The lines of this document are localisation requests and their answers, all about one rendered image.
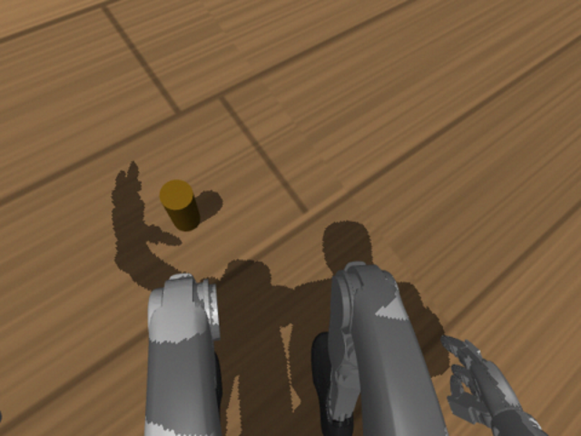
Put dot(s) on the right robot foot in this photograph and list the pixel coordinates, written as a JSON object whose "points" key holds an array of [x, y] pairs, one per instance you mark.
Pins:
{"points": [[321, 368]]}

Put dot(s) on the right robot arm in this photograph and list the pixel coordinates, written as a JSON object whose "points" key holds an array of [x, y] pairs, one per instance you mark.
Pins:
{"points": [[515, 423]]}

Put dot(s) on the can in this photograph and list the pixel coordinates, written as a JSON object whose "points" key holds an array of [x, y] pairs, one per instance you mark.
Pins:
{"points": [[178, 200]]}

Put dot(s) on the right robot hand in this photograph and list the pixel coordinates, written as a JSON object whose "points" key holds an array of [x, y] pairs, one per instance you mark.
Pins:
{"points": [[491, 391]]}

